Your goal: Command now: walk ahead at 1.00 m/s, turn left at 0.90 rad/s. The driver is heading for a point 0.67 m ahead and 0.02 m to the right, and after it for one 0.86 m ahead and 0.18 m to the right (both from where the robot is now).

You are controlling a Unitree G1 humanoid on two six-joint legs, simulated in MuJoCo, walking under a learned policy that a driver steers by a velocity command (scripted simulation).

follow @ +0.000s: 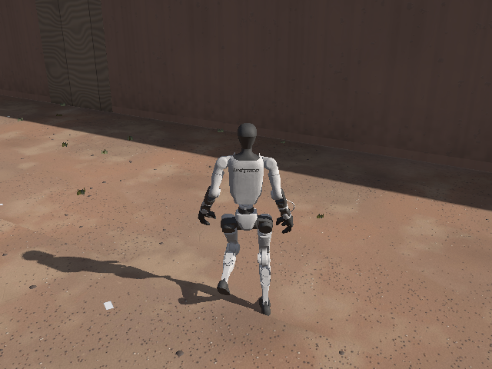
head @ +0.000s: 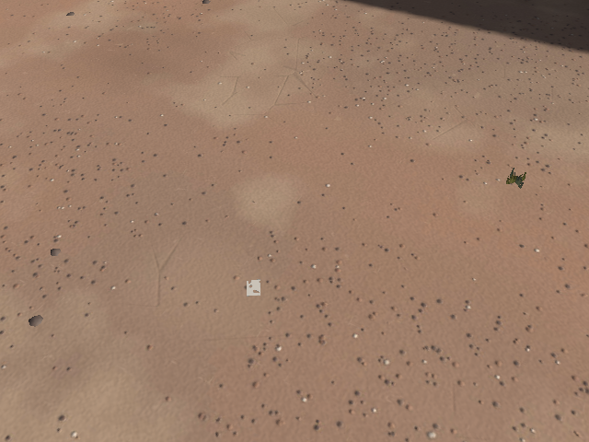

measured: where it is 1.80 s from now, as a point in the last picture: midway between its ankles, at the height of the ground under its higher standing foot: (311, 253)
